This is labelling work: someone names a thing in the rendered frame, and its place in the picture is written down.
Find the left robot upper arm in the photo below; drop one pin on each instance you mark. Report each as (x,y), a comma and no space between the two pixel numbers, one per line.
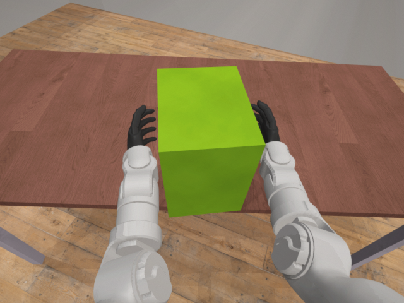
(139,277)

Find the right robot upper arm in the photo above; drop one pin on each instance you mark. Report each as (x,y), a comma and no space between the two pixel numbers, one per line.
(317,264)

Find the right robot hand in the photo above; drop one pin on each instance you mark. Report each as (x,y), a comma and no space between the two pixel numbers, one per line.
(267,122)

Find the robot right forearm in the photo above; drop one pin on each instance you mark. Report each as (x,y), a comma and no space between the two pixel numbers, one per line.
(284,191)

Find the robot left forearm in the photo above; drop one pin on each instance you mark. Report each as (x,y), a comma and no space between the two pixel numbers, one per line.
(137,208)

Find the table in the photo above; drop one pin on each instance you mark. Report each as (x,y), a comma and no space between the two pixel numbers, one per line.
(65,117)

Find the left robot hand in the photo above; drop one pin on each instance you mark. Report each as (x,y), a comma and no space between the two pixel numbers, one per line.
(135,133)

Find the carton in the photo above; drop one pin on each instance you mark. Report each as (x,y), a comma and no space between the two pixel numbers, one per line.
(209,141)

